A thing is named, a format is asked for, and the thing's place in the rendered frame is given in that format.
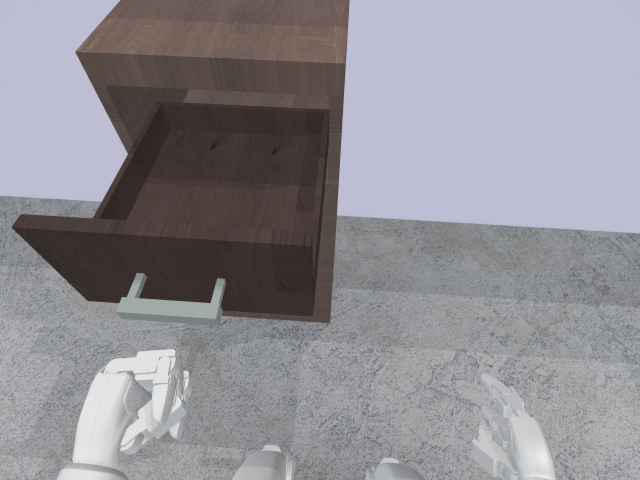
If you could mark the handle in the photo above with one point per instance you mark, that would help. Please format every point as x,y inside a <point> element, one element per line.
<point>134,308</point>

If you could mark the right robot hand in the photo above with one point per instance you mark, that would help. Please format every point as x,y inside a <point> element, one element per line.
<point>521,450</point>

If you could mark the left robot hand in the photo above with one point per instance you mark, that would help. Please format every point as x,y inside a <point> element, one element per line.
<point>150,385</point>

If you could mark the cabinet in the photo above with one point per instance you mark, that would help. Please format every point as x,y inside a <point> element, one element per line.
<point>272,53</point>

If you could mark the left robot thigh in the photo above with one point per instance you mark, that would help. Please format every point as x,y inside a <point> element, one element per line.
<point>266,465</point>

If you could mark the left robot shin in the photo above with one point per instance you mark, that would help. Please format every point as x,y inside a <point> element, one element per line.
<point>271,448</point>

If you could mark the drawer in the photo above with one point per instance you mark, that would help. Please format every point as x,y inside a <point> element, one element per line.
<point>207,191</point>

